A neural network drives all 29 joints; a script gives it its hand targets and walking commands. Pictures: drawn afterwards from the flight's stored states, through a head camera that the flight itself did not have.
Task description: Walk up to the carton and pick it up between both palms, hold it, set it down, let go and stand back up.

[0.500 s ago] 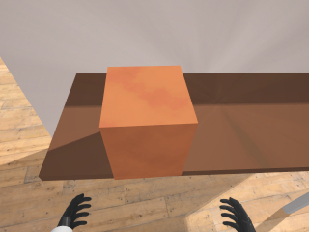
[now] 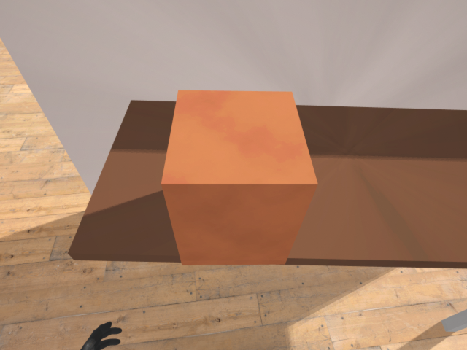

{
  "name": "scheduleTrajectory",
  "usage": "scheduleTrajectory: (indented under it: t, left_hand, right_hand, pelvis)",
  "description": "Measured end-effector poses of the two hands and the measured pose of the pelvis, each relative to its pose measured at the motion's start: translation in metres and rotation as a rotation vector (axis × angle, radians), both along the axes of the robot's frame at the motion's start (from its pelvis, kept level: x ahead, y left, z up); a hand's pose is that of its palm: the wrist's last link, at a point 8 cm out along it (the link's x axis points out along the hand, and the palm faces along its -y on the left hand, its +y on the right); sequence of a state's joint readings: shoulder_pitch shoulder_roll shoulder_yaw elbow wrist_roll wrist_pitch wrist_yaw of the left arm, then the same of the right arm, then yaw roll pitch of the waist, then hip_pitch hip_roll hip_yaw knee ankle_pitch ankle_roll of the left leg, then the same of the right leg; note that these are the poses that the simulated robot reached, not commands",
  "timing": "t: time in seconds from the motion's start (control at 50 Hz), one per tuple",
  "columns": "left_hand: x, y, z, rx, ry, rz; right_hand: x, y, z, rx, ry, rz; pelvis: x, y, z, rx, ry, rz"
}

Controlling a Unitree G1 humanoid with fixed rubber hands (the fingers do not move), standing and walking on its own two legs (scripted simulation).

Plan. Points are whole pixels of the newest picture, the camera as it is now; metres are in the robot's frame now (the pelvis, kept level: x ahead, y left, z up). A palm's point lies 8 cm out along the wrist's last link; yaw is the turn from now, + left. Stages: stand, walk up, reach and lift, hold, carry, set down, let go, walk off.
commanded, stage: stand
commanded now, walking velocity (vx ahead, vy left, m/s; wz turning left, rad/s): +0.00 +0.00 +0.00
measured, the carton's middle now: (234, 182) +0.40 +0.01 +0.07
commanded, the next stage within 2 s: none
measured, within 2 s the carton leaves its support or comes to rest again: neither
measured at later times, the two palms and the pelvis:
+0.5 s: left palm out of the picture +0.00 +0.25 -0.13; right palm out of the picture +0.04 -0.24 -0.12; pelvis -0.01 +0.00 +0.00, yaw +4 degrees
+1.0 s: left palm out of the picture -0.05 +0.22 -0.14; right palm out of the picture +0.00 -0.23 -0.14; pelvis -0.02 -0.01 +0.00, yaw +5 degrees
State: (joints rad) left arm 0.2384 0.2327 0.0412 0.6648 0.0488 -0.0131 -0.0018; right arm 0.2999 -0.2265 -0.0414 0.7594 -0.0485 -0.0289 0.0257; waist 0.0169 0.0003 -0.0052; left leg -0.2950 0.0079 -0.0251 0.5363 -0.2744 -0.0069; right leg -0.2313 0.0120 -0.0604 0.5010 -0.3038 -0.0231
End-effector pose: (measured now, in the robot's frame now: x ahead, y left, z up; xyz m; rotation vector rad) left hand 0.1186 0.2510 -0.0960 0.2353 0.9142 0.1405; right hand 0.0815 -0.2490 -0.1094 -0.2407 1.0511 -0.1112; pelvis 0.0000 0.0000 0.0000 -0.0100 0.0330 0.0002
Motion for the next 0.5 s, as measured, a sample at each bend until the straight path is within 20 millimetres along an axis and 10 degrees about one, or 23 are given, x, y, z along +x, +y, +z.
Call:
scheduleTrajectory:
  t: [0.5]
  left_hand:
    - [-0.123,0.002,-0.032,-0.028,0.289,0.193]
  right_hand:
    - [-0.037,0.010,-0.011,-0.004,0.097,0.008]
  pelvis:
    - [-0.014,0.001,0.000,-0.003,0.005,0.068]
